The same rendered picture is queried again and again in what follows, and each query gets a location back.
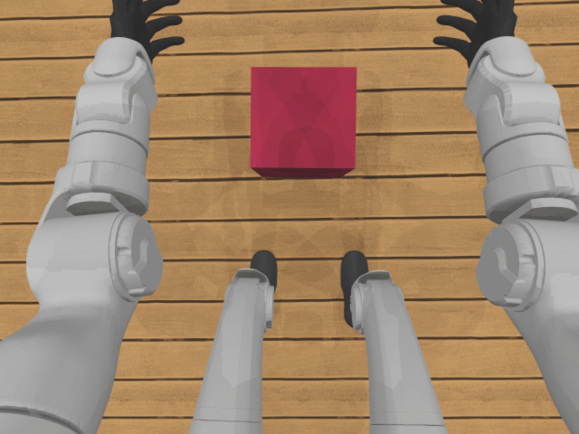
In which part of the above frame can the left robot upper arm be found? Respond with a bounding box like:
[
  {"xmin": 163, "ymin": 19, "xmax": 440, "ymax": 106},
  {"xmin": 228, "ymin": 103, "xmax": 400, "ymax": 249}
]
[{"xmin": 0, "ymin": 212, "xmax": 163, "ymax": 434}]

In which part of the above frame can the robot right forearm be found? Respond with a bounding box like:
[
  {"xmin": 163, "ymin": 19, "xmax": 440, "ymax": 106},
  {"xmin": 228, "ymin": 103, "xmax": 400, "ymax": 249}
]
[{"xmin": 463, "ymin": 36, "xmax": 579, "ymax": 224}]

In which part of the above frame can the left robot shin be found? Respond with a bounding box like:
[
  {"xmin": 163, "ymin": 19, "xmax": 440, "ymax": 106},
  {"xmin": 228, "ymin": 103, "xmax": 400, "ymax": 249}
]
[{"xmin": 224, "ymin": 269, "xmax": 269, "ymax": 299}]

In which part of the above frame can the robot left forearm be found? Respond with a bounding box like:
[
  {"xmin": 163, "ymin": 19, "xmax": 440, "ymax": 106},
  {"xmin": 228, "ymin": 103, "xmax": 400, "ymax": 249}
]
[{"xmin": 26, "ymin": 37, "xmax": 158, "ymax": 294}]

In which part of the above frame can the robot right foot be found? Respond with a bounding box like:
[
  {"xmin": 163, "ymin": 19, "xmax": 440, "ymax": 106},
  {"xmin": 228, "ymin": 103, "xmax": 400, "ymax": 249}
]
[{"xmin": 340, "ymin": 250, "xmax": 368, "ymax": 328}]

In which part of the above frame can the carton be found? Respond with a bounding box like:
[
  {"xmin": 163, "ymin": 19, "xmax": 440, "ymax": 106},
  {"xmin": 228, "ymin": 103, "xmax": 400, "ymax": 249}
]
[{"xmin": 251, "ymin": 67, "xmax": 356, "ymax": 178}]

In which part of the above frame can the robot left hand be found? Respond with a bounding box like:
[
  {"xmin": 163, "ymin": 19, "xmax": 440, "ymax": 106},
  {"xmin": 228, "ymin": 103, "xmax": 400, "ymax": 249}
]
[{"xmin": 109, "ymin": 0, "xmax": 185, "ymax": 64}]

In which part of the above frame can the right robot upper arm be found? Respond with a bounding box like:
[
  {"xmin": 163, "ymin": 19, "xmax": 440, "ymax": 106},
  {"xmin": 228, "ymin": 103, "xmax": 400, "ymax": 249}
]
[{"xmin": 475, "ymin": 218, "xmax": 579, "ymax": 434}]

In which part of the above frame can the robot right hand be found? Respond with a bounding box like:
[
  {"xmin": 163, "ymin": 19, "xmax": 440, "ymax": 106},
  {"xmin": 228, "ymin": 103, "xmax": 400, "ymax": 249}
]
[{"xmin": 433, "ymin": 0, "xmax": 517, "ymax": 68}]

